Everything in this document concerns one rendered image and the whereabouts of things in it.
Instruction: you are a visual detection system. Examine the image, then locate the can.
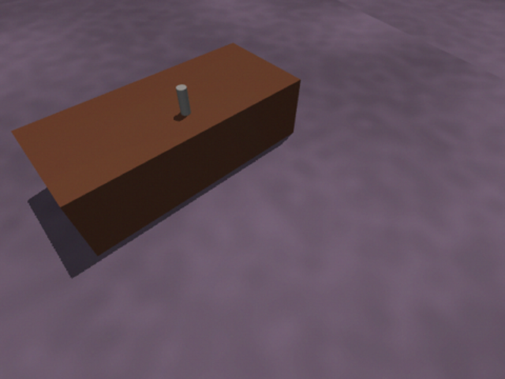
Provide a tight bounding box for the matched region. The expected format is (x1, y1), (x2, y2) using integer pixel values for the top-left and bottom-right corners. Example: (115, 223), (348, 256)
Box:
(176, 84), (191, 116)

